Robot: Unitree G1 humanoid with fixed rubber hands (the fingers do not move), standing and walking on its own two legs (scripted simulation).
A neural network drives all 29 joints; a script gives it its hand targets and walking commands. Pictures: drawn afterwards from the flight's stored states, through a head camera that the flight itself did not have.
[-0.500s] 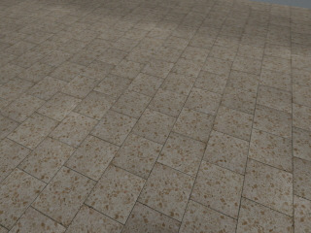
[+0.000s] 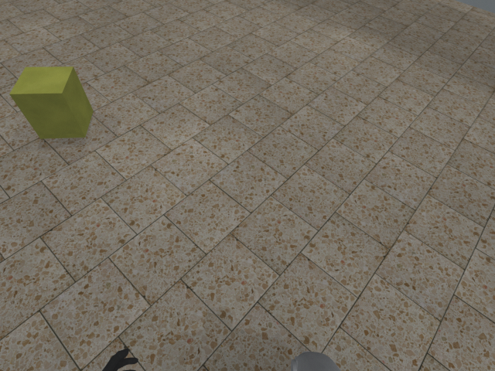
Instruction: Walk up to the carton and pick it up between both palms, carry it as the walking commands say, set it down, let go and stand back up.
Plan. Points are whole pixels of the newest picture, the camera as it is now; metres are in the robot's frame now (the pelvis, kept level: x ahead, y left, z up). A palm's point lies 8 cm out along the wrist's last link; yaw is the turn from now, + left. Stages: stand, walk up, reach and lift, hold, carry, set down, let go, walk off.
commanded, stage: walk up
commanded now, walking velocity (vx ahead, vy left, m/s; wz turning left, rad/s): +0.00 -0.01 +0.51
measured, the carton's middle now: (56, 103) +1.42 +1.08 -0.63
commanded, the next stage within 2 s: none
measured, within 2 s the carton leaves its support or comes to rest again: neither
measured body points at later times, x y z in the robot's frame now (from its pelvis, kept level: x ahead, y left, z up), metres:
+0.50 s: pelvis +0.04 -0.03 +0.00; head +0.06 -0.04 +0.45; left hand +0.08 +0.26 -0.11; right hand +0.18 -0.27 -0.13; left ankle +0.02 +0.08 -0.68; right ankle +0.02 -0.15 -0.74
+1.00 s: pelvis +0.21 +0.13 -0.01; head +0.25 +0.16 +0.43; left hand +0.11 +0.38 -0.15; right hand +0.42 -0.06 -0.14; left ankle +0.22 +0.22 -0.74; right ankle +0.18 -0.06 -0.65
